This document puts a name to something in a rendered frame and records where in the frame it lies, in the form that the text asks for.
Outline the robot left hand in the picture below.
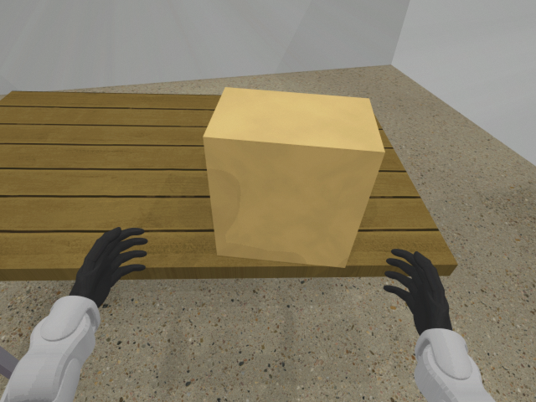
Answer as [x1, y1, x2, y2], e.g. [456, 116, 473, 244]
[69, 227, 148, 308]

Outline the table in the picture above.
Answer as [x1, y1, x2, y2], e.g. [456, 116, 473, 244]
[0, 91, 458, 379]

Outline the robot right hand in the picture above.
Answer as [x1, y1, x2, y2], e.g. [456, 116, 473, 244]
[384, 249, 453, 335]

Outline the left robot forearm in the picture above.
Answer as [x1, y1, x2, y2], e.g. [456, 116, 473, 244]
[0, 296, 101, 402]

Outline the carton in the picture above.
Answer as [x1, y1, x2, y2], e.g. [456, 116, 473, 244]
[203, 87, 385, 268]

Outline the right robot forearm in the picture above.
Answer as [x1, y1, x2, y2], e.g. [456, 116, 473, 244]
[414, 328, 496, 402]

